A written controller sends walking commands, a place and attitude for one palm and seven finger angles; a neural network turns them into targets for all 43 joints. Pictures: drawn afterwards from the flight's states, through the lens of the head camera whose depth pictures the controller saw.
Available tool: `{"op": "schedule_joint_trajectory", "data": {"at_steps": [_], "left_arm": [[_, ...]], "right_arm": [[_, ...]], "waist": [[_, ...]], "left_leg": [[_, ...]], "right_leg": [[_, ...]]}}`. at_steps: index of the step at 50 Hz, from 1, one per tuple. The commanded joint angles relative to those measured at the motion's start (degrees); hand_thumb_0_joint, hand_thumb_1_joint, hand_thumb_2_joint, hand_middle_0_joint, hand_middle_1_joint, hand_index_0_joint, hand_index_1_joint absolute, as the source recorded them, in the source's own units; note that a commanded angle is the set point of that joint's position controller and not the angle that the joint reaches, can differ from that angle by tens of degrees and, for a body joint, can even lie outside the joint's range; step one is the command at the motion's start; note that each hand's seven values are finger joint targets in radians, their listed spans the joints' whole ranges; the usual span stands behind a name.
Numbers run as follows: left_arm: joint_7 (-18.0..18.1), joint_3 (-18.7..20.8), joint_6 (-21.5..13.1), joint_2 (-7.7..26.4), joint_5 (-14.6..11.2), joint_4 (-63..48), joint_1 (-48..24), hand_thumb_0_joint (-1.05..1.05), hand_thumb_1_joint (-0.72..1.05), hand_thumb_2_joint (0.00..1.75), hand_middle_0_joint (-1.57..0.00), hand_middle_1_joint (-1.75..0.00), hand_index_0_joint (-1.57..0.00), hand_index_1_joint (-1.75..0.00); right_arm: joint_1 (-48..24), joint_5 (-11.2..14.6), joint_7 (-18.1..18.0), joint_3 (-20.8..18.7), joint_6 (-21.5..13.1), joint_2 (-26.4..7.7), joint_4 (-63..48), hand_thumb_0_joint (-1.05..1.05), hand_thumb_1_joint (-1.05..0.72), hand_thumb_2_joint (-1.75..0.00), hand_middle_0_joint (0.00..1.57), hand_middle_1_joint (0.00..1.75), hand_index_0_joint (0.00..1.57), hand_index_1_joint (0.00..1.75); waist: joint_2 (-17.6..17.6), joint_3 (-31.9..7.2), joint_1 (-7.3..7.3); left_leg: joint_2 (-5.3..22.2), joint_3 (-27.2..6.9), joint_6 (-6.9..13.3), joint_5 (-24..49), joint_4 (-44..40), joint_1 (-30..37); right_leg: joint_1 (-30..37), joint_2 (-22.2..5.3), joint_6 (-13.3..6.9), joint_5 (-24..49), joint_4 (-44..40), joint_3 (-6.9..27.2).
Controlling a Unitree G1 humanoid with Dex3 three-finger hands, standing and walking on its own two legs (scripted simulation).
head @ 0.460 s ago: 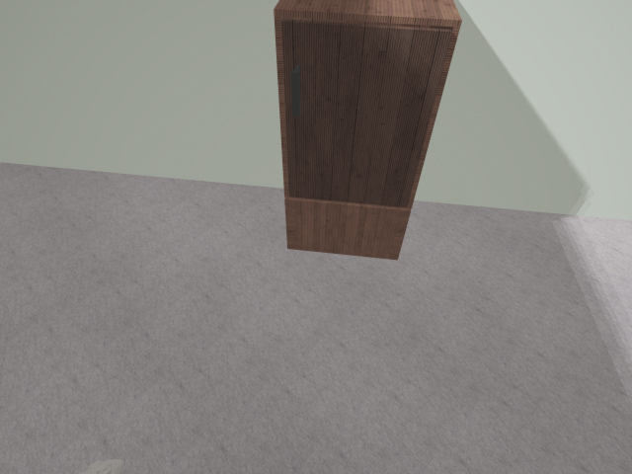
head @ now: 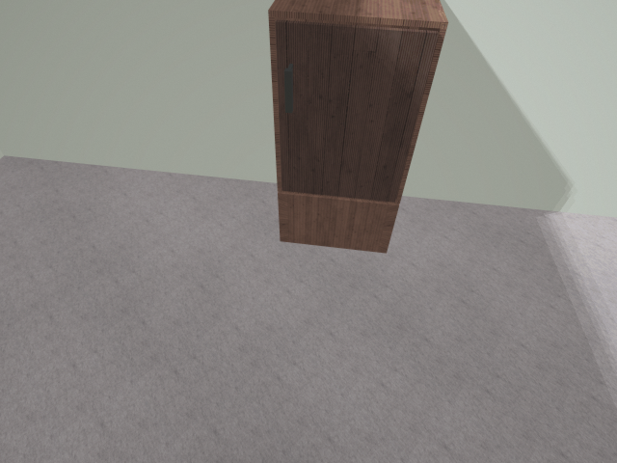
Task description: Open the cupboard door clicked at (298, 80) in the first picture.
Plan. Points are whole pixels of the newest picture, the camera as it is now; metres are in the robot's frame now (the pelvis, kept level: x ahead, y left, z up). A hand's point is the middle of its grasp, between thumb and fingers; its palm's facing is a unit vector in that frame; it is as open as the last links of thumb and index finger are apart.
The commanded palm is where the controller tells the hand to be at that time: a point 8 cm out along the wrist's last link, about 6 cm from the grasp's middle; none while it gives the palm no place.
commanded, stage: stand and wait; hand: left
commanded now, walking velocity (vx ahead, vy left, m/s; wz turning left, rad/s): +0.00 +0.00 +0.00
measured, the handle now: (290, 88) +1.10 +0.12 -0.03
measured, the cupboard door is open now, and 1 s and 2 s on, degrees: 0 0 0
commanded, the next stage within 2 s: look at it before walking up in 0.36 s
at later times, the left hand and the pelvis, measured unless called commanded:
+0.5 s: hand out of the picture +0.06 +0.24 -0.15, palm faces -0.03 -0.94 -0.33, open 7.4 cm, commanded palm none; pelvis -0.01 +0.00 +0.00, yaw +0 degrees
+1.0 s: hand out of the picture +0.07 +0.24 -0.16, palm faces -0.04 -0.94 -0.33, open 7.4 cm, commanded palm none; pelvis +0.00 +0.00 +0.00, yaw -1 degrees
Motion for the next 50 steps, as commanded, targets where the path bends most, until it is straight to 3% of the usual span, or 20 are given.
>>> {"op": "schedule_joint_trajectory", "data": {"at_steps": [1,12,30,38,42,50], "left_arm": [[0.76,2.37,-1.64,11.92,-0.25,-3.66,-3.15,0.00,0.90,0.90,-0.20,-0.30,-0.20,-0.30],[0.78,2.24,-1.59,12.06,-0.20,-2.47,-2.82,0.00,0.90,0.90,-0.20,-0.30,-0.20,-0.30],[0.73,2.18,-1.66,11.90,-0.09,-2.50,-2.99,0.00,0.90,0.90,-0.20,-0.30,-0.20,-0.30],[0.69,2.24,-1.65,11.90,-0.08,-2.48,-2.98,0.00,0.90,0.90,-0.20,-0.30,-0.20,-0.30],[0.72,2.26,-1.87,11.85,-0.12,-2.29,-2.54,0.00,0.90,0.90,-0.20,-0.30,-0.20,-0.30],[0.79,2.17,-1.81,12.01,-0.17,-2.09,-2.92,0.00,0.90,0.90,-0.20,-0.30,-0.20,-0.30]], "right_arm": [[-3.44,-0.05,-0.73,-2.57,-1.80,-11.41,-3.19,0.00,-0.90,-0.90,0.20,0.30,0.20,0.30],[-2.23,0.01,-0.60,-2.46,-1.53,-11.59,-1.54,0.00,-0.90,-0.90,0.20,0.30,0.20,0.30],[-2.46,-0.07,-0.53,-2.44,-1.62,-11.43,-1.20,0.00,-0.90,-0.90,0.20,0.30,0.20,0.30],[-2.36,0.04,-0.58,-2.39,-1.73,-11.49,-1.30,0.00,-0.90,-0.90,0.20,0.30,0.20,0.30],[-2.60,0.13,-0.66,-2.41,-1.83,-11.53,-1.29,0.00,-0.90,-0.90,0.20,0.30,0.20,0.30],[-2.86,0.09,-0.71,-2.29,-1.78,-11.64,-1.05,0.00,-0.90,-0.90,0.20,0.30,0.20,0.30]], "waist": [[0.40,-2.52,0.05],[0.11,-1.00,0.01],[0.46,-0.26,0.09],[0.65,-1.53,0.01],[0.19,-3.12,0.10],[0.43,-2.60,-0.02]], "left_leg": [[6.06,-5.32,1.74,5.26,-4.65,-0.32],[6.17,-5.62,1.47,2.76,-5.65,-0.71],[6.31,-5.40,1.34,2.83,-6.35,-0.51],[6.57,-5.70,1.43,3.88,-6.47,-0.03],[6.76,-5.26,1.43,7.11,-5.66,1.51],[6.94,-5.00,1.27,7.91,-6.32,1.73]], "right_leg": [[0.01,-6.24,-2.15,4.44,-5.49,6.07],[-1.28,-6.13,-2.16,0.51,-7.02,6.63],[-1.92,-6.03,-2.05,0.97,-7.63,6.97],[-0.85,-5.92,-2.02,2.56,-7.18,6.73],[0.13,-6.16,-2.11,6.96,-6.62,6.52],[0.79,-6.15,-2.01,8.51,-6.54,6.24]]}}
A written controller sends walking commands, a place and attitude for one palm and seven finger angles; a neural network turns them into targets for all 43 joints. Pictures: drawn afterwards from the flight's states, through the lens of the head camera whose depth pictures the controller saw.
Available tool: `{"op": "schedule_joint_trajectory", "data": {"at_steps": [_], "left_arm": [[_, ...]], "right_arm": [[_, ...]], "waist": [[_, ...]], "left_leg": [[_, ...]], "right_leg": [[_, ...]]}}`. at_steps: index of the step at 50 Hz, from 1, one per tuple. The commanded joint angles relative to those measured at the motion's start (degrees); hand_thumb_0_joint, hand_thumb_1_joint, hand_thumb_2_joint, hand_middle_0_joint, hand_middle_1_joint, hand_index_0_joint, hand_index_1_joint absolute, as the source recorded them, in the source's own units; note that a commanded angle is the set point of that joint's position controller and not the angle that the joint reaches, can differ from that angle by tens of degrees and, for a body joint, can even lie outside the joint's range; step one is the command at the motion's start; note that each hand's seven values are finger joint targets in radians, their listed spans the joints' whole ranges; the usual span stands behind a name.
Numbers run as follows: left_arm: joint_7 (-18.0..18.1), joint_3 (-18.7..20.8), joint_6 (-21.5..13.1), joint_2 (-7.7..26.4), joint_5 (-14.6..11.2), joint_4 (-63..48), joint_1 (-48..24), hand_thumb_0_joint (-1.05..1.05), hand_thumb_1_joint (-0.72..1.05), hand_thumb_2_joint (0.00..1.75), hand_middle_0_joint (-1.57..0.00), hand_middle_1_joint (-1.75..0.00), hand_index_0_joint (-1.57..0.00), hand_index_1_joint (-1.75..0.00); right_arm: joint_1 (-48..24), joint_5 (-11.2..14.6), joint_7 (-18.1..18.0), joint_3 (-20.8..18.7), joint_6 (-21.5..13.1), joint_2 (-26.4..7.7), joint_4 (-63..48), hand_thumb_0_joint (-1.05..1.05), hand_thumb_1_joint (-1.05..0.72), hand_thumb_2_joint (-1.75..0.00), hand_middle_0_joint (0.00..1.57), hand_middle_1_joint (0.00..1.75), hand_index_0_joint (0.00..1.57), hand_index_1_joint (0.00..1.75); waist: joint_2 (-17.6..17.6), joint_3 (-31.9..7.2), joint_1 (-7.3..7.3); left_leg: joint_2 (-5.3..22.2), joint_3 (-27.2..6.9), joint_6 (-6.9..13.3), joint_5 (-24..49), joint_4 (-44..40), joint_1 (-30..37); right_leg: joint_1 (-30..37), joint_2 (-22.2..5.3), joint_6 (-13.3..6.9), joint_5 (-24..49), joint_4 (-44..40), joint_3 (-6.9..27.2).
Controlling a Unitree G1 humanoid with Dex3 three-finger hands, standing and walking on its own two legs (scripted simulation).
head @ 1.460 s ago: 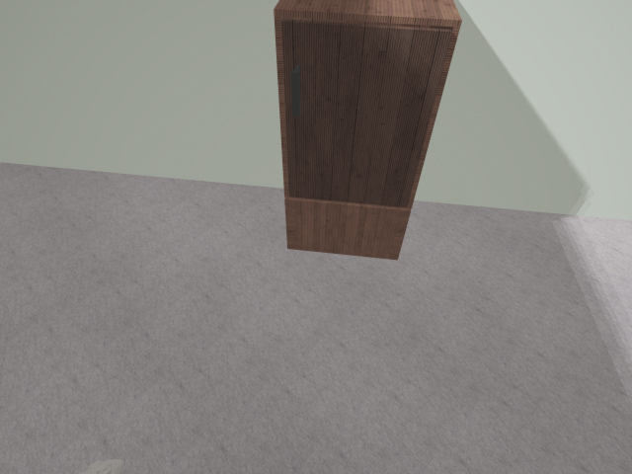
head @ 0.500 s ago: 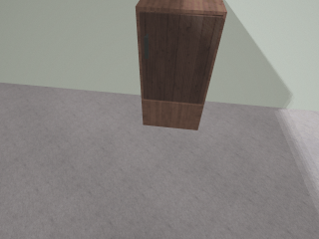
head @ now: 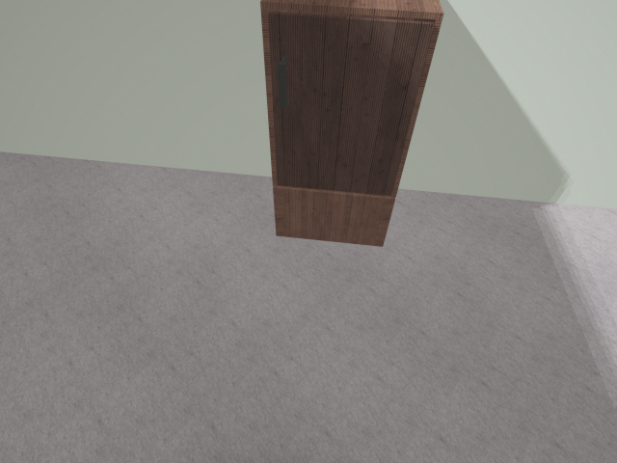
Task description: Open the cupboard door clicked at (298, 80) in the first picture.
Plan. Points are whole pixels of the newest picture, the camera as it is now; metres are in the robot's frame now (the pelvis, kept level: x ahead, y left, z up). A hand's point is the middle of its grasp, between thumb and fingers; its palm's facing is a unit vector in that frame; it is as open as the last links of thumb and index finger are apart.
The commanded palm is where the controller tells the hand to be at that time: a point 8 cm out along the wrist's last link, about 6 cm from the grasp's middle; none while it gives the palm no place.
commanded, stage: walk to a spot facing it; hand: left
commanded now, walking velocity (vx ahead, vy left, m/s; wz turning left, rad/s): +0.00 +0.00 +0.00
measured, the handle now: (283, 81) +1.10 +0.13 -0.03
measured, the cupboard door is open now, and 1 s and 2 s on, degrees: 0 0 0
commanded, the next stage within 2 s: take the last steps up to it in 0.58 s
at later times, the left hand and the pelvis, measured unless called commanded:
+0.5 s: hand out of the picture +0.06 +0.20 -0.19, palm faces -0.04 -0.99 -0.14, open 7.4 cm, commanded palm none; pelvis +0.09 +0.02 -0.01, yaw -4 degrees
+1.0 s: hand (234, 365) +0.32 +0.15 -0.19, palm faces -0.08 -0.98 -0.18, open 7.2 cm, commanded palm none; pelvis +0.25 -0.02 -0.01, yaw -6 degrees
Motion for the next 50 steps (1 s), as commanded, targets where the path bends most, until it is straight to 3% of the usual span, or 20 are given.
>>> {"op": "schedule_joint_trajectory", "data": {"at_steps": [1,4,5,10,14,17,18,19,20,22,26,31,35,36,37,38,40,42,44,50], "left_arm": [[0.73,2.03,-1.30,11.52,-0.18,-3.74,-2.08,0.00,0.90,0.90,-0.20,-0.30,-0.20,-0.30],[0.77,2.08,-1.33,11.55,-0.20,-3.67,-2.09,0.00,0.90,0.90,-0.20,-0.30,-0.20,-0.30],[0.92,1.15,-0.83,6.97,-0.31,-2.50,0.10,0.00,0.90,0.90,-0.20,-0.30,-0.20,-0.30],[-0.01,1.73,0.58,5.23,0.47,-2.16,5.91,0.00,0.90,0.90,-0.20,-0.30,-0.20,-0.30],[0.04,3.26,-0.38,5.68,0.16,-2.33,11.14,0.00,0.90,0.90,-0.20,-0.30,-0.20,-0.30],[0.16,3.70,-1.00,3.85,0.21,-3.08,10.18,0.00,0.90,0.90,-0.20,-0.30,-0.20,-0.30],[0.04,3.58,-0.92,1.98,0.19,-3.64,9.08,0.00,0.90,0.90,-0.20,-0.30,-0.20,-0.30],[-0.26,3.13,-1.03,-1.29,0.08,-4.66,7.23,0.00,0.90,0.90,-0.20,-0.30,-0.20,-0.30],[0.07,2.50,-1.90,-3.22,0.26,-6.98,2.76,0.00,0.90,0.90,-0.20,-0.30,-0.20,-0.30],[-0.11,3.10,-2.35,-2.66,0.32,-7.48,0.11,0.00,0.90,0.90,-0.20,-0.30,-0.20,-0.30],[-1.48,3.16,-1.04,-7.14,0.35,-6.81,1.55,0.00,0.90,0.90,-0.20,-0.30,-0.20,-0.30],[-1.68,3.17,-0.78,-9.20,0.05,-7.12,0.42,0.00,0.90,0.90,-0.20,-0.30,-0.20,-0.30],[-0.73,4.51,-1.61,-5.73,0.78,-2.40,16.13,0.00,0.90,0.90,-0.20,-0.30,-0.20,-0.30],[-0.12,5.50,-2.72,-1.57,1.17,-0.74,22.26,0.00,0.90,0.90,-0.20,-0.30,-0.20,-0.30],[0.75,6.69,-3.22,4.01,0.73,-0.46,25.99,0.00,0.90,0.90,-0.20,-0.30,-0.20,-0.30],[0.95,6.88,-2.69,5.44,-0.38,-0.88,24.20,0.00,0.90,0.90,-0.20,-0.30,-0.20,-0.30],[1.25,5.31,-2.30,0.77,-0.17,-3.85,12.79,0.00,0.90,0.90,-0.20,-0.30,-0.20,-0.30],[1.68,4.15,-2.83,-3.27,0.38,-4.80,7.70,0.00,0.90,0.90,-0.20,-0.30,-0.20,-0.30],[1.60,3.83,-3.11,-3.84,0.69,-4.79,7.06,0.00,0.90,0.90,-0.20,-0.30,-0.20,-0.30],[0.90,4.54,-3.06,-1.96,0.84,-3.95,8.95,0.00,0.90,0.90,-0.20,-0.30,-0.20,-0.30]], "right_arm": [[-2.96,-0.11,-0.75,-2.45,-1.58,-11.59,-3.45,0.00,-0.90,-0.90,0.20,0.30,0.20,0.30],[-3.11,-0.12,-0.79,-2.48,-1.60,-11.51,-3.46,0.00,-0.90,-0.90,0.20,0.30,0.20,0.30],[-1.39,-0.38,-0.62,-1.36,-1.14,-6.89,-2.45,0.00,-0.90,-0.90,0.20,0.30,0.20,0.30],[3.26,-1.20,-0.07,-1.37,0.04,-3.51,-2.47,0.00,-0.90,-0.90,0.20,0.30,0.20,0.30],[5.22,-0.97,-0.18,-1.76,-1.17,-1.17,-4.10,0.00,-0.90,-0.90,0.20,0.30,0.20,0.30],[9.70,-0.62,-0.33,-2.12,-2.27,0.37,-3.32,0.00,-0.90,-0.90,0.20,0.30,0.20,0.30],[13.59,-0.67,-0.45,-2.33,-2.65,0.24,-1.95,0.00,-0.90,-0.90,0.20,0.30,0.20,0.30],[20.79,-1.10,-0.87,-3.37,-3.27,-2.91,0.55,0.00,-0.90,-0.90,0.20,0.30,0.20,0.30],[27.78,-1.37,-1.66,-3.86,-3.59,-4.04,2.69,0.00,-0.90,-0.90,0.20,0.30,0.20,0.30],[27.30,-0.92,-2.35,-2.87,-3.85,0.04,2.66,0.00,-0.90,-0.90,0.20,0.30,0.20,0.30],[22.90,-0.90,-2.66,-2.88,-4.95,2.66,1.94,0.00,-0.90,-0.90,0.20,0.30,0.20,0.30],[23.14,-0.85,-2.86,-3.03,-4.72,3.30,3.74,0.00,-0.90,-0.90,0.20,0.30,0.20,0.30],[21.33,-0.23,-2.79,-3.55,-4.00,2.00,3.82,0.00,-0.90,-0.90,0.20,0.30,0.20,0.30],[22.84,0.22,-2.14,-3.28,-3.93,3.81,3.68,0.00,-0.90,-0.90,0.20,0.30,0.20,0.30],[26.02,0.90,-1.85,-2.87,-4.15,7.86,2.28,0.00,-0.90,-0.90,0.20,0.30,0.20,0.30],[22.43,0.71,-2.00,-3.34,-3.59,7.42,0.74,0.00,-0.90,-0.90,0.20,0.30,0.20,0.30],[17.17,-0.50,-1.28,-3.72,-2.47,7.79,-0.92,0.00,-0.90,-0.90,0.20,0.30,0.20,0.30],[18.91,-1.39,-0.75,-3.52,-1.41,9.80,-0.04,0.00,-0.90,-0.90,0.20,0.30,0.20,0.30],[21.05,-1.49,-0.52,-3.48,-0.33,10.32,0.19,0.00,-0.90,-0.90,0.20,0.30,0.20,0.30],[13.01,-1.12,0.81,-3.64,-0.78,10.49,-4.44,0.00,-0.90,-0.90,0.20,0.30,0.20,0.30]], "waist": [[0.59,-3.08,0.31],[0.65,-3.44,0.33],[0.08,-4.56,0.28],[-3.88,4.85,1.03],[-7.66,4.41,1.32],[-4.03,4.64,-1.13],[1.12,5.44,-2.53],[13.45,4.69,-5.21],[19.30,6.40,-7.19],[4.71,8.70,-5.47],[8.17,9.04,-1.78],[9.11,9.06,-0.48],[5.15,0.33,6.62],[-0.39,-4.70,8.79],[-11.93,-11.40,7.91],[-7.56,-9.95,7.26],[-4.76,0.35,3.52],[-0.60,0.86,-0.34],[-3.05,0.80,-2.34],[-4.42,3.40,-0.48]], "left_leg": [[6.31,-5.29,1.80,6.98,-3.51,1.00],[6.33,-5.23,1.77,7.68,-3.47,1.47],[6.16,-4.32,1.15,5.36,-2.90,1.89],[2.98,-2.16,1.26,-18.81,1.56,-8.35],[1.52,2.85,1.11,-12.98,12.93,-12.55],[2.62,3.40,1.53,-10.96,7.44,-4.97],[4.33,0.24,2.62,-9.42,2.67,1.06],[12.74,-12.63,6.73,-3.68,-3.09,10.25],[20.83,-21.96,10.75,10.97,-7.50,16.73],[23.31,-19.24,14.70,24.67,-4.96,15.96],[16.72,-4.72,10.61,18.54,-9.03,9.27],[14.25,4.18,8.25,26.56,-8.32,4.54],[12.17,8.13,5.45,38.18,13.09,2.76],[9.49,8.08,3.58,25.20,28.36,-6.32],[1.00,8.31,1.45,-15.83,49.47,-18.83],[1.95,2.10,2.65,-22.26,57.74,-21.54],[6.63,-1.04,2.75,-14.13,59.26,-23.75],[8.38,-0.42,1.91,-9.19,53.00,-20.01],[8.58,1.39,0.69,-8.31,46.10,-17.17],[7.07,5.49,-0.20,-6.14,25.13,-13.44]], "right_leg": [[0.18,-6.79,-1.58,7.50,-3.95,5.91],[0.47,-6.85,-1.57,8.30,-3.84,5.70],[0.77,-6.81,-0.96,5.40,-3.98,5.62],[-5.30,-6.47,-3.14,-23.32,-6.25,11.01],[-1.82,-11.93,-7.94,-21.88,-8.01,17.78],[-6.86,-10.17,-8.07,-11.44,-1.81,13.10],[-11.97,-6.02,-6.08,-9.44,4.79,8.34],[-21.32,0.60,-3.23,-7.22,21.57,0.39],[-32.61,1.97,-1.78,-19.01,33.82,-3.70],[-36.63,-3.74,-2.10,-17.12,41.28,0.21],[-31.73,-5.76,-1.11,-7.91,36.34,-3.20],[-18.08,-2.23,-2.91,0.28,19.68,-8.76],[2.96,1.42,-5.14,4.99,11.29,-10.42],[14.84,-5.55,-7.86,7.79,8.39,-2.51],[22.88,-23.34,-15.33,15.95,2.58,23.16],[16.77,-26.66,-18.40,10.69,-3.60,26.99],[-2.04,-23.22,-14.61,-14.36,-9.84,23.38],[-9.81,-19.28,-11.29,-11.68,-10.41,12.91],[-14.27,-17.20,-9.81,-8.71,-11.35,6.36],[-14.49,-15.92,-9.63,-14.85,-12.62,3.48]]}}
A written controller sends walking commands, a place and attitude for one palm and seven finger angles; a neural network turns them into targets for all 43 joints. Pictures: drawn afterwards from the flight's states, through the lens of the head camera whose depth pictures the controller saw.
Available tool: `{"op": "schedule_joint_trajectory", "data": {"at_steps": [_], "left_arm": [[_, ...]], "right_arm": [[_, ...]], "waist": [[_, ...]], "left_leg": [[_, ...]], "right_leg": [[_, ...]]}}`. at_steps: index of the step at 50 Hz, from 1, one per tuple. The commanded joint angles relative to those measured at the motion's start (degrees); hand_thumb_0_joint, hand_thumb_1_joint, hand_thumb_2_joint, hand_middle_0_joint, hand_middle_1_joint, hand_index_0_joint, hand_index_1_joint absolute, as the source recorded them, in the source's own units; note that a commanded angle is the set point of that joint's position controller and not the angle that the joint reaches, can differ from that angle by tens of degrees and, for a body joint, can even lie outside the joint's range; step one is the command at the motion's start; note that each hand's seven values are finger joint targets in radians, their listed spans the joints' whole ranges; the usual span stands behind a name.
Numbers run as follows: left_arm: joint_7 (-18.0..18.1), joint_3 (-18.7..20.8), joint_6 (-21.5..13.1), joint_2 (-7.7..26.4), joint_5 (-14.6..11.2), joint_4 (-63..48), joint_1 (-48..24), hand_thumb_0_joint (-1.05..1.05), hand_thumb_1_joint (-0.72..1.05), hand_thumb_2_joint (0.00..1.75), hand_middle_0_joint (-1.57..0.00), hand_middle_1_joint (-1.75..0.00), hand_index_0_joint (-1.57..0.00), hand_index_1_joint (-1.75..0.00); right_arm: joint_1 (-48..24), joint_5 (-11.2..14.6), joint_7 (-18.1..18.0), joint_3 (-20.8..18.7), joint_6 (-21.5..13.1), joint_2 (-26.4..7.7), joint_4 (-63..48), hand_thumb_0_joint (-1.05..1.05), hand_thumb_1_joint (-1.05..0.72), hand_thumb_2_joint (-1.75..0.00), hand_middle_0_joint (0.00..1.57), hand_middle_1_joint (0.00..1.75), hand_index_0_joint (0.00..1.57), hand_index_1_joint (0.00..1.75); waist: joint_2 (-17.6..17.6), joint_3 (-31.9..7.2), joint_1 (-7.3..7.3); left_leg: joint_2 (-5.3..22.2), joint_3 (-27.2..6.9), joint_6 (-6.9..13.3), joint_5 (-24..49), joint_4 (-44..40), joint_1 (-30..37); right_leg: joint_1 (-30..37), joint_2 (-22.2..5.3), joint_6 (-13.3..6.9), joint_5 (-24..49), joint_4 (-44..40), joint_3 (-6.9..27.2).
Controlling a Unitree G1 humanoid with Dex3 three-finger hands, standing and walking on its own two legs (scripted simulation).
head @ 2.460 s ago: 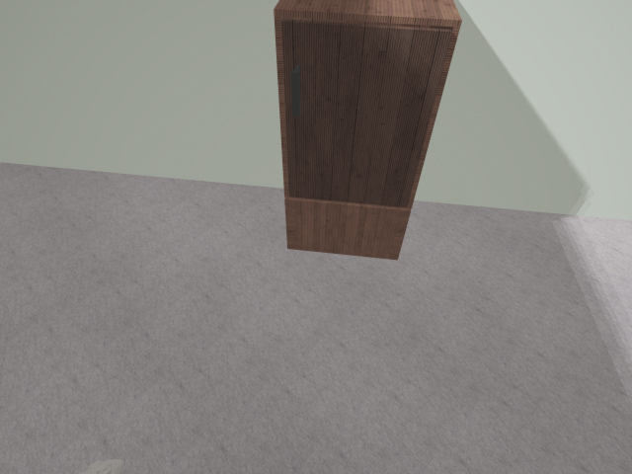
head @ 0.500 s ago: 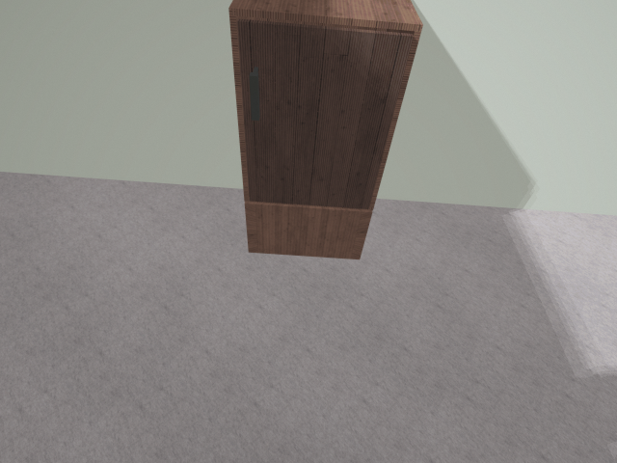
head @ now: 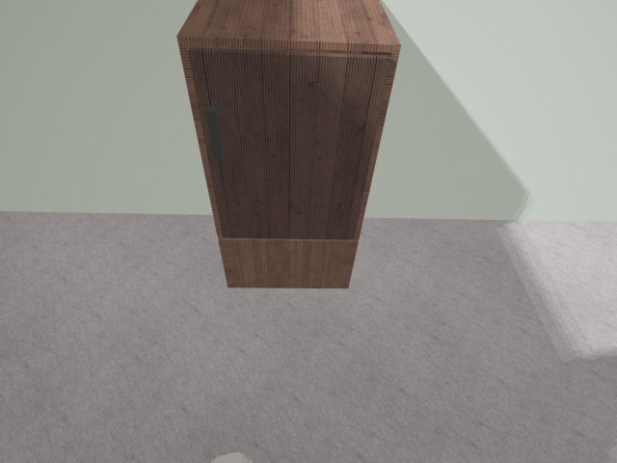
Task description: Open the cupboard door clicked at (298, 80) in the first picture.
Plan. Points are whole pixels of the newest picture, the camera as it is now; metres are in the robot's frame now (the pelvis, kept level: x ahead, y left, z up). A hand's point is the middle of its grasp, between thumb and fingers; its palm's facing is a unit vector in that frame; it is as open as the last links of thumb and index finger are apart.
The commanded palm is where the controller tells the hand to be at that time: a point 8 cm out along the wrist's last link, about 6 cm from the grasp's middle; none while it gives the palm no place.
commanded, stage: take the last steps up to it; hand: left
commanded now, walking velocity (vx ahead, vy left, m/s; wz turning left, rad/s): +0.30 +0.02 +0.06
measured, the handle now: (216, 129) +0.83 +0.24 -0.02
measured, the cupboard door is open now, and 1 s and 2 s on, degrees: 0 0 0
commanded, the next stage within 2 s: come to a stop and stand still in 0.58 s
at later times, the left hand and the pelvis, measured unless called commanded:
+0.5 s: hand (172, 433) +0.20 +0.21 -0.17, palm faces +0.01 -0.98 -0.17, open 7.3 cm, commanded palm none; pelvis +0.18 +0.03 +0.01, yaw -1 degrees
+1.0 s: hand (199, 351) +0.35 +0.20 -0.19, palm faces +0.09 -0.98 -0.19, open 7.3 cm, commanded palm none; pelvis +0.30 +0.02 -0.01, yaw +1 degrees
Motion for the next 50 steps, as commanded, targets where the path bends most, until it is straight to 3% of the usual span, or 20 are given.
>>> {"op": "schedule_joint_trajectory", "data": {"at_steps": [1,5,6,7,8,11,14,19,26,29,30,31,32,34,35,38,45,48,49,50], "left_arm": [[-0.36,1.53,-0.91,8.17,-0.03,-1.96,4.02,0.00,0.90,0.90,-0.20,-0.30,-0.20,-0.30],[-0.86,1.39,0.13,6.88,-0.45,-2.16,4.24,0.00,0.90,0.90,-0.20,-0.30,-0.20,-0.30],[-1.20,0.93,0.29,4.51,-0.65,-2.92,4.64,0.00,0.90,0.90,-0.20,-0.30,-0.20,-0.30],[-1.65,0.49,0.16,1.41,-0.86,-4.99,3.15,0.00,0.90,0.90,-0.20,-0.30,-0.20,-0.30],[-1.23,0.67,0.18,3.52,-0.07,-6.13,-0.55,0.00,0.90,0.90,-0.20,-0.30,-0.20,-0.30],[-2.27,1.16,-0.04,2.89,0.26,-3.51,2.03,0.00,0.90,0.90,-0.20,-0.30,-0.20,-0.30],[-2.21,0.96,0.77,1.70,0.15,-1.57,5.31,0.00,0.90,0.90,-0.20,-0.30,-0.20,-0.30],[-2.10,0.74,1.22,0.91,-0.11,-3.02,0.30,0.00,0.90,0.90,-0.20,-0.30,-0.20,-0.30],[-1.98,0.55,0.42,0.12,-0.33,-4.44,-5.35,0.00,0.90,0.90,-0.20,-0.30,-0.20,-0.30],[-1.64,1.46,-0.66,3.04,-0.02,-0.56,6.93,0.00,0.90,0.90,-0.20,-0.30,-0.20,-0.30],[-1.10,2.41,-1.48,7.47,0.29,1.60,14.20,0.00,0.90,0.90,-0.20,-0.30,-0.20,-0.30],[-0.57,3.51,-1.71,13.38,-0.25,2.52,19.49,0.00,0.90,0.90,-0.20,-0.30,-0.20,-0.30],[-0.14,3.24,-1.37,12.65,-1.01,2.15,18.13,0.00,0.90,0.90,-0.20,-0.30,-0.20,-0.30],[0.49,2.10,-1.13,7.75,-0.80,-0.04,8.65,0.00,0.90,0.90,-0.20,-0.30,-0.20,-0.30],[0.78,1.05,-1.21,4.92,-0.64,-0.99,5.67,0.00,0.90,0.90,-0.20,-0.30,-0.20,-0.30],[1.47,0.35,-0.66,3.76,0.02,-2.51,0.90,0.00,0.90,0.90,-0.20,-0.30,-0.20,-0.30],[1.75,2.29,2.32,9.31,-0.11,-4.76,0.49,0.00,0.90,0.90,-0.20,-0.30,-0.20,-0.30],[1.63,2.38,3.19,9.45,-0.56,-5.65,-1.37,0.00,0.90,0.90,-0.20,-0.30,-0.20,-0.30],[1.49,1.98,3.71,7.10,-0.86,-6.18,0.70,0.00,0.90,0.90,-0.20,-0.30,-0.20,-0.30],[1.66,1.28,4.03,4.48,-1.38,-6.67,3.25,0.00,0.90,0.90,-0.20,-0.30,-0.20,-0.30]], "right_arm": [[4.21,0.09,1.45,-0.25,-0.82,-0.74,-1.66,0.00,-0.90,-0.90,0.20,0.30,0.20,0.30],[8.83,0.10,1.08,-0.47,-1.83,-3.15,-0.57,0.00,-0.90,-0.90,0.20,0.30,0.20,0.30],[12.20,-0.30,0.53,-1.11,-2.10,-6.89,0.17,0.00,-0.90,-0.90,0.20,0.30,0.20,0.30],[18.21,-0.81,0.14,-2.35,-2.44,-12.32,0.73,0.00,-0.90,-0.90,0.20,0.30,0.20,0.30],[18.26,-0.74,-0.42,-2.03,-2.37,-12.10,1.28,0.00,-0.90,-0.90,0.20,0.30,0.20,0.30],[8.10,0.00,-0.98,-0.29,-3.54,-6.99,-1.34,0.00,-0.90,-0.90,0.20,0.30,0.20,0.30],[8.64,0.52,-1.34,-0.06,-4.71,-5.50,-0.01,0.00,-0.90,-0.90,0.20,0.30,0.20,0.30],[12.24,0.52,-1.49,-0.39,-4.62,-5.12,2.93,0.00,-0.90,-0.90,0.20,0.30,0.20,0.30],[14.49,-0.22,-1.35,-0.77,-3.44,-4.82,5.56,0.00,-0.90,-0.90,0.20,0.30,0.20,0.30],[12.37,0.34,-1.24,-0.74,-3.15,-4.92,5.51,0.00,-0.90,-0.90,0.20,0.30,0.20,0.30],[12.94,0.95,-0.76,-0.48,-3.30,-3.13,4.93,0.00,-0.90,-0.90,0.20,0.30,0.20,0.30],[14.88,1.38,-0.53,0.29,-3.43,-0.47,3.09,0.00,-0.90,-0.90,0.20,0.30,0.20,0.30],[12.48,1.30,-0.80,-0.10,-2.54,-2.36,2.41,0.00,-0.90,-0.90,0.20,0.30,0.20,0.30],[6.49,0.59,-0.52,-0.25,-2.13,-1.32,1.22,0.00,-0.90,-0.90,0.20,0.30,0.20,0.30],[6.15,0.37,-0.51,-0.01,-1.61,-0.48,1.62,0.00,-0.90,-0.90,0.20,0.30,0.20,0.30],[9.98,0.73,-0.96,1.04,0.59,2.32,3.18,0.00,-0.90,-0.90,0.20,0.30,0.20,0.30],[0.25,0.77,-0.60,-0.66,2.61,-3.34,-2.92,0.00,-0.90,-0.90,0.20,0.30,0.20,0.30],[2.25,0.61,-0.50,-1.01,2.14,-4.92,-3.26,0.00,-0.90,-0.90,0.20,0.30,0.20,0.30],[3.08,0.24,-0.55,-1.39,1.46,-8.35,-3.85,0.00,-0.90,-0.90,0.20,0.30,0.20,0.30],[2.77,0.06,-0.65,-1.80,1.28,-12.46,-5.12,0.00,-0.90,-0.90,0.20,0.30,0.20,0.30]], "waist": [[-5.91,4.63,1.55],[-0.11,5.36,-1.00],[9.90,5.74,-2.32],[21.58,6.06,-4.14],[18.86,6.55,-4.42],[4.91,6.61,0.83],[4.33,2.53,2.24],[2.94,4.21,1.17],[7.05,6.37,-0.54],[2.94,0.19,5.57],[-5.41,-5.32,8.26],[-17.79,-10.64,7.86],[-12.26,-9.77,7.92],[-7.45,0.19,5.50],[-3.22,2.83,3.74],[-3.76,0.59,0.16],[-9.36,0.34,2.50],[-6.55,-0.42,0.34],[4.33,-2.74,0.71],[16.54,-4.01,1.26]], "left_leg": [[-0.73,1.60,-0.40,0.93,-11.13,7.83],[-3.15,4.23,-0.61,0.53,-24.45,23.26],[3.19,-6.80,1.89,-8.86,-32.65,26.32],[15.46,-25.67,7.66,-18.34,-44.50,27.18],[17.55,-31.61,9.78,-20.43,-48.63,24.34],[11.93,-17.35,7.95,-7.64,-47.36,20.37],[8.42,-7.49,7.55,9.88,-45.86,23.25],[9.17,-4.32,10.02,18.38,-45.57,27.37],[8.55,-1.19,8.91,24.00,-40.02,25.92],[5.10,2.19,5.53,27.04,-24.34,20.73],[1.22,4.85,3.24,17.11,-10.28,10.41],[-6.36,5.28,1.02,-13.57,7.81,-1.46],[-5.06,-1.20,1.79,-15.44,16.02,-2.40],[-0.75,-3.78,1.55,-7.67,18.95,-5.71],[-0.01,-4.04,0.97,-4.61,15.46,-2.96],[-1.62,-2.15,-1.29,-4.75,-1.05,7.50],[-4.55,-1.40,-2.12,-2.58,-10.39,7.30],[-4.00,-0.72,-1.55,13.20,-25.56,17.96],[3.99,-8.97,1.62,33.32,-29.32,23.22],[14.72,-19.01,8.28,52.60,-34.02,22.40]], "right_leg": [[-8.12,-16.94,-6.24,-15.16,-17.50,13.94],[-14.13,-11.73,-2.68,-20.48,-8.33,8.82],[-18.19,-7.52,-0.40,-18.32,2.88,5.53],[-24.49,-1.21,2.23,-19.02,21.79,-0.74],[-26.56,-2.44,1.46,-19.00,33.19,5.20],[-25.82,-7.31,2.03,-5.30,39.70,8.75],[-22.42,-7.65,3.71,-0.17,36.98,8.02],[-24.39,-8.67,4.93,0.52,26.73,6.39],[-14.79,-5.34,2.56,-0.44,10.04,2.25],[5.61,-2.95,1.06,5.24,1.16,0.97],[19.10,-11.97,-2.11,9.26,0.08,11.47],[27.94,-26.15,-8.31,18.56,-6.28,31.09],[22.34,-27.40,-10.61,14.62,-10.09,32.02],[9.11,-24.70,-9.67,7.01,-12.78,26.02],[2.93,-22.37,-7.89,14.58,-12.96,19.38],[-3.09,-18.26,-5.83,36.17,-8.81,8.42],[1.62,-19.61,-7.41,36.60,-4.26,10.71],[-2.71,-15.96,-3.06,24.37,2.30,8.37],[-6.71,-10.13,1.21,9.09,8.68,4.88],[-8.29,-3.68,4.53,-17.89,19.18,2.37]]}}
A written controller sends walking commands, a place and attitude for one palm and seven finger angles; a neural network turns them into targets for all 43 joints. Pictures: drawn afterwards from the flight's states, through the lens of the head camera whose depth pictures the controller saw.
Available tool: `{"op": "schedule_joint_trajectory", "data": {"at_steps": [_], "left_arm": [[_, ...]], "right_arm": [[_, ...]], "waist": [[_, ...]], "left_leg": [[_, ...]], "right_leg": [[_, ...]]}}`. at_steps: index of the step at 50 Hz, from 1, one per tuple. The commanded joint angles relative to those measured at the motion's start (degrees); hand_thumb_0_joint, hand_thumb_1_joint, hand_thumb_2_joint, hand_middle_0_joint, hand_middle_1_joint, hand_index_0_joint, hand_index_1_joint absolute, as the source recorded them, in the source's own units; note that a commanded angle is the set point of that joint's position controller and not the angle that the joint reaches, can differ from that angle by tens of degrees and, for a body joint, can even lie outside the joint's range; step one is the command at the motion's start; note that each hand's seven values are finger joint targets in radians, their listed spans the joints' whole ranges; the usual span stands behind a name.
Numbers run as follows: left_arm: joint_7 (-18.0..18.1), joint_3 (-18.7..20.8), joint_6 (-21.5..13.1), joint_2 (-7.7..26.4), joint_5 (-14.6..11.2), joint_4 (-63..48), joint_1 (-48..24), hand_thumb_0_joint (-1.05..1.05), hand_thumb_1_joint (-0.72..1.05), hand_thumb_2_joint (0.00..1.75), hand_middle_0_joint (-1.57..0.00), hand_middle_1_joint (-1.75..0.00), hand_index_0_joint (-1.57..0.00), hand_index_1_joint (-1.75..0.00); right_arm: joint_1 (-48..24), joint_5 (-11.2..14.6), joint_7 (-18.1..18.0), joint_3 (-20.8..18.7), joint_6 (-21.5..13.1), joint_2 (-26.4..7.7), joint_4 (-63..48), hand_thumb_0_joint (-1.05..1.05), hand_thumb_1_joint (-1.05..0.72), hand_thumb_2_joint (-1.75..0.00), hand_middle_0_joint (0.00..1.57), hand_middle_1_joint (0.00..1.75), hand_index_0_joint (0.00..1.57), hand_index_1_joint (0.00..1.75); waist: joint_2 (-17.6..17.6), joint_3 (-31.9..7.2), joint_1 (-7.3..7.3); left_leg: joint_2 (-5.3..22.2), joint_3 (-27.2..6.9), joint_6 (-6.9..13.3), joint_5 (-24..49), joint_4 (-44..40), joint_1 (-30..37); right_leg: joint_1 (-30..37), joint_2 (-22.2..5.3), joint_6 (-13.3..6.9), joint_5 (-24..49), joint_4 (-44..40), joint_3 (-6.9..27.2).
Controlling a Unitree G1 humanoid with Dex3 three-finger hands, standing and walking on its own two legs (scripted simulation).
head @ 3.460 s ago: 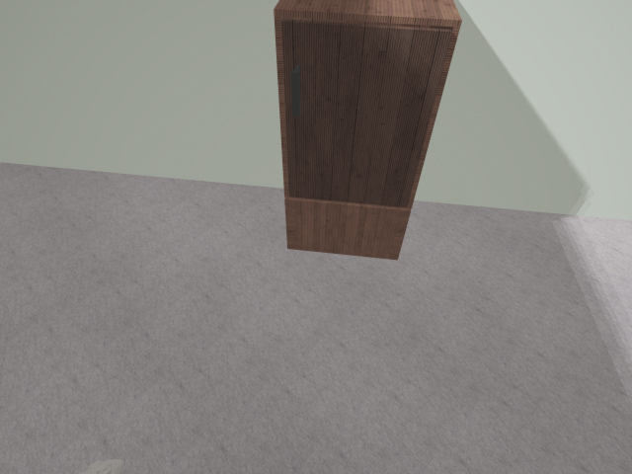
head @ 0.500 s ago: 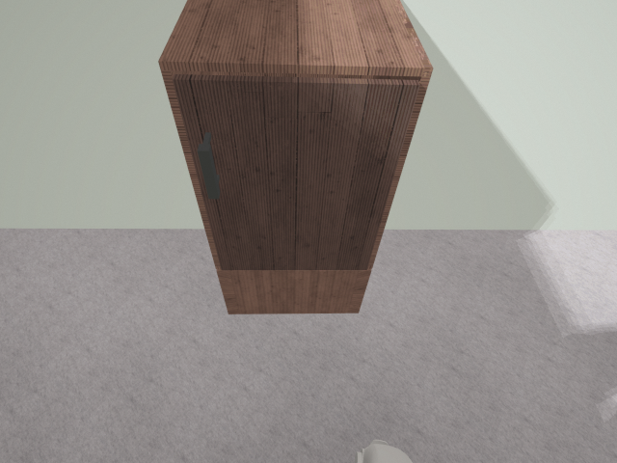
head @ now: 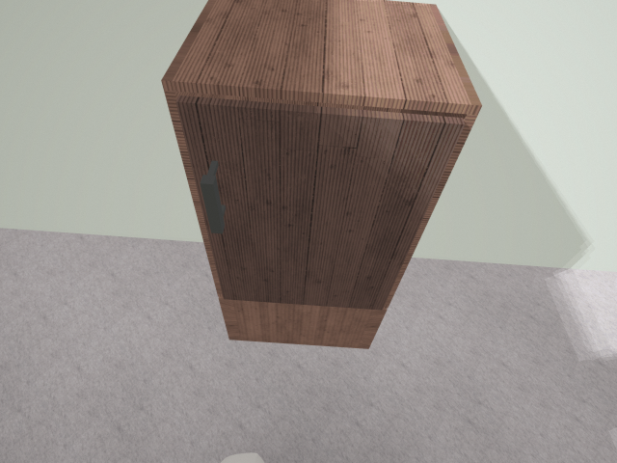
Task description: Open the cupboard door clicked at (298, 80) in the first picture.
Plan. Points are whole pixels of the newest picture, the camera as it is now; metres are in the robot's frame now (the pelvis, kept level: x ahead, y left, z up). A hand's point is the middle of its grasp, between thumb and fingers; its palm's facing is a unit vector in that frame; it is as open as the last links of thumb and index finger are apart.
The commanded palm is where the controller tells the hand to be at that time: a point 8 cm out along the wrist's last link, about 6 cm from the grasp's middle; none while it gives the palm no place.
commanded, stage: come to a stop and stand still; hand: left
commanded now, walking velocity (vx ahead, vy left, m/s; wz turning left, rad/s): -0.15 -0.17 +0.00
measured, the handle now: (215, 197) +0.53 +0.21 -0.01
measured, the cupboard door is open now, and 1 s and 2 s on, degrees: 0 0 0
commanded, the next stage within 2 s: look again from close up in 1.18 s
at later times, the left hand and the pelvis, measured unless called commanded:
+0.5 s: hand out of the picture -0.06 +0.17 -0.15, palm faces +0.03 -0.97 -0.24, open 7.4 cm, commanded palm none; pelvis -0.07 -0.02 +0.01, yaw -1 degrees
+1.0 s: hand out of the picture -0.12 +0.13 -0.16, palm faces +0.04 -0.99 -0.15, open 7.4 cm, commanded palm none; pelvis -0.11 -0.03 +0.02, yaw -1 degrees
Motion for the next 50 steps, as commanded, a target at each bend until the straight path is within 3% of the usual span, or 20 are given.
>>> {"op": "schedule_joint_trajectory", "data": {"at_steps": [1,3,5,8,15,17,20,21,22,23,24,27,28,31,34,35,36,37,44,50], "left_arm": [[1.04,0.57,0.88,5.56,-0.75,-3.65,5.16,0.00,0.90,0.90,-0.20,-0.30,-0.20,-0.30],[0.79,1.06,0.95,6.05,-0.51,-2.95,4.40,0.00,0.90,0.90,-0.20,-0.30,-0.20,-0.30],[0.26,1.40,1.02,6.13,-0.52,-2.29,5.30,0.00,0.90,0.90,-0.20,-0.30,-0.20,-0.30],[-0.22,1.30,1.65,6.05,-0.49,-2.50,6.45,0.00,0.90,0.90,-0.20,-0.30,-0.20,-0.30],[-0.69,-0.06,1.92,4.09,-0.22,-1.98,5.98,0.00,0.90,0.90,-0.20,-0.30,-0.20,-0.30],[-0.62,-0.42,1.66,3.75,-0.25,-0.94,8.01,0.00,0.90,0.90,-0.20,-0.30,-0.20,-0.30],[-0.44,-0.37,1.36,3.11,-0.51,2.38,15.92,0.00,0.90,0.90,-0.20,-0.30,-0.20,-0.30],[-0.20,-0.26,1.10,4.35,-0.15,3.01,17.40,0.00,0.90,0.90,-0.20,-0.30,-0.20,-0.30],[0.13,-0.10,0.44,7.00,0.29,2.50,15.82,0.00,0.90,0.90,-0.20,-0.30,-0.20,-0.30],[0.18,0.19,0.29,9.66,0.32,1.11,11.92,0.00,0.90,0.90,-0.20,-0.30,-0.20,-0.30],[0.42,0.08,-0.34,9.47,-0.11,-0.45,5.47,0.00,0.90,0.90,-0.20,-0.30,-0.20,-0.30],[0.52,-0.83,-1.13,6.06,-0.31,-1.12,-0.11,0.00,0.90,0.90,-0.20,-0.30,-0.20,-0.30],[0.28,-1.15,-1.55,5.49,-0.37,-0.36,1.28,0.00,0.90,0.90,-0.20,-0.30,-0.20,-0.30],[-0.08,-1.60,-2.04,4.35,-0.79,2.83,7.10,0.00,0.90,0.90,-0.20,-0.30,-0.20,-0.30],[-0.04,-1.91,-1.91,2.35,-1.40,4.37,9.07,0.00,0.90,0.90,-0.20,-0.30,-0.20,-0.30],[-0.11,-1.84,-2.07,2.05,-1.49,4.91,9.95,0.00,0.90,0.90,-0.20,-0.30,-0.20,-0.30],[-0.10,-1.76,-1.80,2.24,-1.54,5.58,9.22,0.00,0.90,0.90,-0.20,-0.30,-0.20,-0.30],[-0.01,-1.67,-1.51,2.67,-1.62,5.74,9.20,0.00,0.90,0.90,-0.20,-0.30,-0.20,-0.30],[-0.14,-1.65,-1.26,1.90,-1.20,6.27,8.71,0.00,0.90,0.90,-0.20,-0.30,-0.20,-0.30],[-0.16,-1.44,-1.18,1.49,-0.89,5.63,9.00,0.00,0.90,0.90,-0.20,-0.30,-0.20,-0.30]], "right_arm": [[9.17,-0.61,-0.75,-1.34,-0.72,-9.76,-1.95,0.00,-0.90,-0.90,0.20,0.30,0.20,0.30],[3.90,-0.83,-1.54,-0.89,-0.83,-8.83,-3.61,0.00,-0.90,-0.90,0.20,0.30,0.20,0.30],[1.76,-0.75,-1.67,-0.42,-1.00,-7.38,-4.47,0.00,-0.90,-0.90,0.20,0.30,0.20,0.30],[1.67,-0.39,-1.62,-0.54,-1.24,-6.99,-4.48,0.00,-0.90,-0.90,0.20,0.30,0.20,0.30],[5.36,-0.48,-0.68,-1.27,-0.55,-7.29,-1.46,0.00,-0.90,-0.90,0.20,0.30,0.20,0.30],[5.78,-0.67,-0.31,-1.61,-0.47,-7.22,-0.77,0.00,-0.90,-0.90,0.20,0.30,0.20,0.30],[4.89,-0.63,0.01,-1.96,0.07,-7.34,-0.07,0.00,-0.90,-0.90,0.20,0.30,0.20,0.30],[5.52,-0.31,0.21,-1.75,0.29,-5.55,0.35,0.00,-0.90,-0.90,0.20,0.30,0.20,0.30],[6.76,0.27,0.41,-1.19,0.46,-2.37,0.75,0.00,-0.90,-0.90,0.20,0.30,0.20,0.30],[6.48,0.19,0.66,-0.49,0.73,0.08,0.34,0.00,-0.90,-0.90,0.20,0.30,0.20,0.30],[4.90,-0.31,0.71,-0.63,1.15,-0.94,0.60,0.00,-0.90,-0.90,0.20,0.30,0.20,0.30],[9.79,-0.05,0.80,-0.26,0.96,-0.27,3.40,0.00,-0.90,-0.90,0.20,0.30,0.20,0.30],[10.52,-0.06,0.69,0.22,0.53,0.29,4.08,0.00,-0.90,-0.90,0.20,0.30,0.20,0.30],[11.23,-0.22,-0.25,1.15,-0.39,1.06,5.26,0.00,-0.90,-0.90,0.20,0.30,0.20,0.30],[13.51,-0.15,-1.20,1.86,-1.69,-0.28,7.43,0.00,-0.90,-0.90,0.20,0.30,0.20,0.30],[13.57,-0.20,-1.53,1.92,-1.91,-0.93,7.81,0.00,-0.90,-0.90,0.20,0.30,0.20,0.30],[13.65,-0.14,-1.57,2.04,-2.19,-0.61,8.59,0.00,-0.90,-0.90,0.20,0.30,0.20,0.30],[13.46,0.04,-1.53,2.08,-2.20,-0.94,8.89,0.00,-0.90,-0.90,0.20,0.30,0.20,0.30],[13.98,-0.17,-1.38,2.03,-1.50,0.91,8.83,0.00,-0.90,-0.90,0.20,0.30,0.20,0.30],[14.56,-0.41,-1.15,1.82,-1.30,1.19,8.19,0.00,-0.90,-0.90,0.20,0.30,0.20,0.30]], "waist": [[15.18,-10.12,-2.58],[10.62,-6.94,-1.26],[6.06,-7.52,-0.68],[6.94,-9.04,-0.84],[9.92,-6.55,-2.72],[10.25,-6.22,-2.25],[8.72,-5.95,0.62],[4.69,-4.50,0.74],[-2.64,-3.08,-0.27],[-9.61,-0.64,-1.27],[-15.00,3.25,-1.27],[-8.04,4.56,-4.00],[-7.07,5.21,-3.65],[-5.79,2.87,-1.71],[-0.48,1.01,-0.79],[-1.43,-0.51,-0.29],[2.89,-1.97,-0.35],[5.65,-2.32,0.01],[0.26,2.14,-0.72],[0.21,3.27,-1.14]], "left_leg": [[21.08,-20.04,10.94,42.03,-17.06,11.64],[19.22,-16.85,12.59,38.39,-15.40,8.97],[16.07,-12.72,11.31,33.75,-15.27,10.48],[14.66,-10.71,10.42,24.29,-17.33,11.65],[13.29,-15.76,8.54,-11.26,-26.92,9.59],[12.24,-15.47,7.49,-14.10,-28.46,8.67],[8.70,-10.24,3.07,-16.25,-28.77,3.31],[5.54,-7.35,0.42,-16.01,-25.43,0.51],[1.74,-4.32,-1.63,-13.65,-17.67,-0.85],[-1.43,-1.80,-2.47,-9.99,-8.47,2.73],[-0.50,-3.49,-1.32,-8.08,-0.60,3.65],[0.19,-4.69,-0.23,-6.20,7.76,2.48],[0.51,-3.89,-0.39,-5.64,6.31,2.20],[1.07,-3.03,-0.92,-2.60,-4.64,5.58],[4.13,-6.51,-0.05,9.23,-13.71,10.69],[4.72,-6.32,-0.02,10.55,-13.28,11.35],[4.54,-6.46,0.10,12.16,-13.91,11.06],[4.48,-6.84,0.15,10.63,-14.61,9.91],[2.65,-5.61,-0.16,-0.43,-16.41,7.21],[2.25,-6.01,0.16,-4.66,-16.86,6.57]], "right_leg": [[-6.42,2.27,1.04,-20.39,23.29,8.22],[-10.72,1.85,1.13,-16.21,32.11,12.66],[-12.41,1.98,1.99,-10.21,35.41,12.87],[-11.40,1.53,2.72,-7.92,31.88,12.12],[-4.44,0.97,1.38,-10.98,10.86,7.97],[-1.41,1.79,0.54,-10.92,4.41,6.54],[8.98,3.20,-0.80,-3.23,-11.58,3.51],[11.33,1.41,-1.66,-2.15,-18.16,5.81],[7.57,-6.41,-4.39,-9.91,-24.00,15.90],[-3.79,-13.91,-7.46,-19.49,-29.79,22.76],[-12.82,-15.52,-8.87,-23.59,-32.42,25.55],[-11.02,-10.55,-7.78,-7.52,-27.18,17.53],[-8.92,-9.14,-6.95,-2.76,-24.76,15.09],[-3.34,-8.07,-5.98,7.09,-19.03,14.15],[-1.75,-3.51,-2.47,8.23,-15.77,12.44],[-0.29,-2.81,-2.12,10.81,-15.71,12.23],[2.14,-2.94,-1.77,12.03,-14.37,10.95],[3.84,-2.73,-1.45,9.91,-14.40,11.02],[0.83,-2.67,-1.58,-0.20,-18.26,12.21],[-2.71,-2.48,-1.56,-5.04,-18.74,12.57]]}}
